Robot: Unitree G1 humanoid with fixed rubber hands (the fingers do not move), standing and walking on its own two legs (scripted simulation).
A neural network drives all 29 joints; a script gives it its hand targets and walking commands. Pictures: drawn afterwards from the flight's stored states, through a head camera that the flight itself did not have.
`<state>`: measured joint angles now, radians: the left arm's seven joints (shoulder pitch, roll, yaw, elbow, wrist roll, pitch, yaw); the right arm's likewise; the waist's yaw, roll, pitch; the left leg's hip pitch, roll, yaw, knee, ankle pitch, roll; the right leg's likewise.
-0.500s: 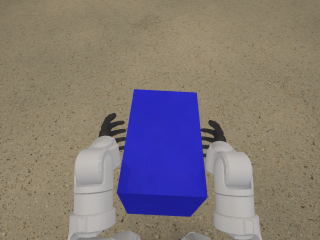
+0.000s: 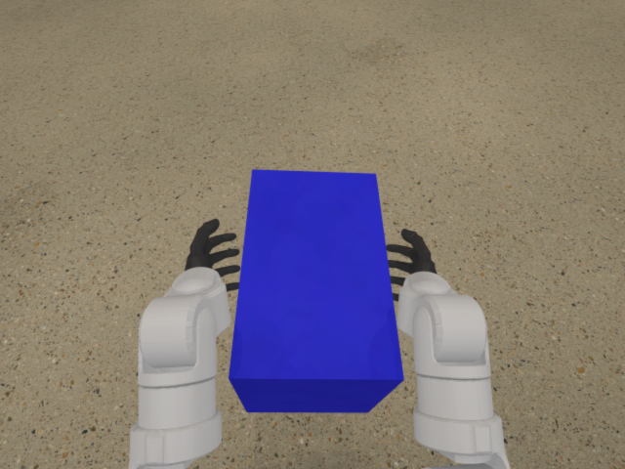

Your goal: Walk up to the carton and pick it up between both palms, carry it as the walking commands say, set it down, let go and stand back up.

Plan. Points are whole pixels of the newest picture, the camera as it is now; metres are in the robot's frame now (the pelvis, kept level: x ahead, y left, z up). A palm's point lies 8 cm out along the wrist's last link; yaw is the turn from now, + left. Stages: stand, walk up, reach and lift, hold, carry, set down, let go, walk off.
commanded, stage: carry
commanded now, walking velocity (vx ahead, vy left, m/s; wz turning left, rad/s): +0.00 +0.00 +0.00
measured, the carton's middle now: (311, 293) +0.35 +0.01 +0.00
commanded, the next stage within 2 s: none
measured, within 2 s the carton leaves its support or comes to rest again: neither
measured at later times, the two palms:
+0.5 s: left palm (198, 338) +0.24 +0.12 +0.10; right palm (439, 347) +0.23 -0.13 +0.08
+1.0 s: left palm (200, 332) +0.25 +0.12 +0.10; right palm (436, 339) +0.24 -0.13 +0.08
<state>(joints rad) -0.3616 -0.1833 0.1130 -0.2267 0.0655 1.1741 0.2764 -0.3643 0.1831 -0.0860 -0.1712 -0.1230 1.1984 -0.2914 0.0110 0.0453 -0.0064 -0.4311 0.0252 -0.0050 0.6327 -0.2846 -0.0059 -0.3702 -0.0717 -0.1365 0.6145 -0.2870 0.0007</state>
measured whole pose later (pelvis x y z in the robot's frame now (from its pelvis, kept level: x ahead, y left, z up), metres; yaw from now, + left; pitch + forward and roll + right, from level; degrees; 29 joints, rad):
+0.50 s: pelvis -0.06 +0.00 +0.00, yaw +1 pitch +0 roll +0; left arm -0.36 -0.18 0.12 -0.14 0.07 1.23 0.27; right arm -0.34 0.17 -0.09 -0.11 -0.12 1.26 -0.29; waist -0.01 0.03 -0.04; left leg -0.42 0.03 0.00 0.59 -0.17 -0.01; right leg -0.40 -0.08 -0.15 0.62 -0.21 -0.01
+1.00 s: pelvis -0.05 +0.00 +0.00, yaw +1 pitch +0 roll +0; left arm -0.36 -0.18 0.12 -0.14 0.07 1.22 0.27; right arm -0.34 0.18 -0.09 -0.11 -0.12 1.26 -0.29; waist -0.01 0.02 -0.04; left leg -0.42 0.03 0.01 0.59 -0.18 -0.01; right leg -0.40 -0.08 -0.15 0.62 -0.22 -0.01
